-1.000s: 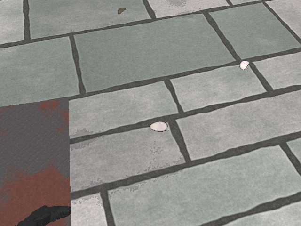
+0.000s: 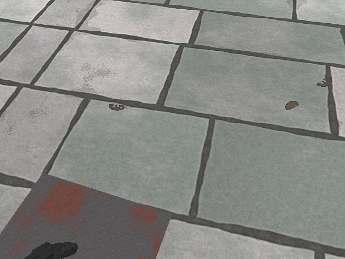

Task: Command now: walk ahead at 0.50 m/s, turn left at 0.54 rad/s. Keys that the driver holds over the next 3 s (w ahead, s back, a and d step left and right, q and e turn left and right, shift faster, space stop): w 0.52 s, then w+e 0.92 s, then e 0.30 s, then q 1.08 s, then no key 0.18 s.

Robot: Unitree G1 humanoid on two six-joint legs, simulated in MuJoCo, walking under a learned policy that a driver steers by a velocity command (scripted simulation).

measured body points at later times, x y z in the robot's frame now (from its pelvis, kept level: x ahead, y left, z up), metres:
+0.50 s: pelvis +0.26 +0.06 +0.00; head +0.29 +0.07 +0.45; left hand +0.23 +0.34 -0.13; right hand +0.51 -0.16 -0.07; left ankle +0.33 +0.16 -0.72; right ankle +0.12 -0.11 -0.66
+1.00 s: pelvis +0.54 +0.03 -0.01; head +0.58 +0.02 +0.44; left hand +0.77 +0.26 -0.10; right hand +0.54 -0.26 -0.14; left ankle +0.34 +0.16 -0.69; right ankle +0.64 -0.06 -0.73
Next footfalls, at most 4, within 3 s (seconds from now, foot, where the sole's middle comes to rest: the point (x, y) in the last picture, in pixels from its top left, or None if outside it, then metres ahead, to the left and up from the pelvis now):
0.42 left None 0.37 0.16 -0.76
0.96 right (187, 210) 0.68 -0.06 -0.76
1.44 left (152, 150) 0.99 0.08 -0.76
1.88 right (212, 152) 0.96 -0.20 -0.76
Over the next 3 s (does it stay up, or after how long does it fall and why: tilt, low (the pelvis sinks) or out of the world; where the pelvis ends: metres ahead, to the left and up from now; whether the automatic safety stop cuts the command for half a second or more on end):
stays up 0.97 -0.06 0.02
